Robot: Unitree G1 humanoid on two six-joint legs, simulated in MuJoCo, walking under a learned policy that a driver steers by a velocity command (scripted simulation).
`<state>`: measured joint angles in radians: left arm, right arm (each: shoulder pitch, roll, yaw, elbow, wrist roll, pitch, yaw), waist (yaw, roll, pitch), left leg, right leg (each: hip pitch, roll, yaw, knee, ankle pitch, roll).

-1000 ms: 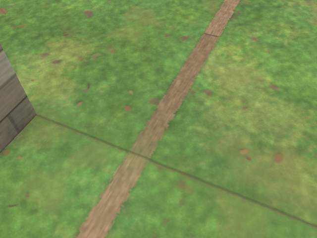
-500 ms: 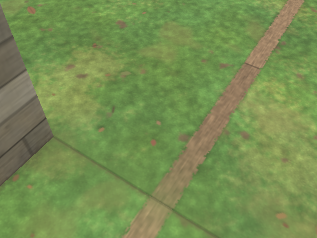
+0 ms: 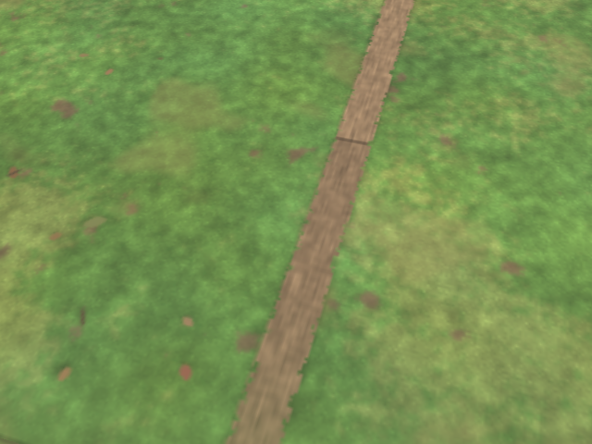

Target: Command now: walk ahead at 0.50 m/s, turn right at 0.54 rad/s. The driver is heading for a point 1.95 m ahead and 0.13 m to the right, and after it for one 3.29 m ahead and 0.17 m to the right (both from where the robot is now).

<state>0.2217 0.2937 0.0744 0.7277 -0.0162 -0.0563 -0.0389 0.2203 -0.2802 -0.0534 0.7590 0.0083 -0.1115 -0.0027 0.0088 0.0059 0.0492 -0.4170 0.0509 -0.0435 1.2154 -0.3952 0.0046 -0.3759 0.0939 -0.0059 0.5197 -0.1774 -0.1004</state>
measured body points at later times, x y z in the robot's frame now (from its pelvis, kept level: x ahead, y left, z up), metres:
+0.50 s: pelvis +0.28 +0.04 +0.01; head +0.31 +0.05 +0.46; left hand +0.47 +0.28 -0.11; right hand +0.33 -0.26 -0.09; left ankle +0.34 +0.14 -0.73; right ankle +0.19 -0.07 -0.64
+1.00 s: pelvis +0.51 -0.10 +0.01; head +0.53 -0.12 +0.46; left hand +0.72 +0.11 -0.09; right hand +0.50 -0.39 -0.12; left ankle +0.53 +0.06 -0.65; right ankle +0.51 -0.19 -0.73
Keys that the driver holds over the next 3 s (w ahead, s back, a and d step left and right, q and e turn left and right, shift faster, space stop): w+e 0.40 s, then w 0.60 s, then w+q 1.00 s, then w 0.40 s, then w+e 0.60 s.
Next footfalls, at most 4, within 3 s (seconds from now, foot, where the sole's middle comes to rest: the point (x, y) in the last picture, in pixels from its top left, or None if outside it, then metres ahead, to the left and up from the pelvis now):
0.34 left None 0.38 0.13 -0.77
0.84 right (407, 396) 0.55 -0.20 -0.77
1.38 left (337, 262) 0.91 -0.06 -0.77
1.84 right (410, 189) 1.16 -0.28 -0.77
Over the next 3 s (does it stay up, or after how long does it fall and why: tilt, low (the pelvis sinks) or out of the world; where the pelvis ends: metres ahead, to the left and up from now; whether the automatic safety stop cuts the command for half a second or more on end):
stays up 1.60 -0.06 -0.01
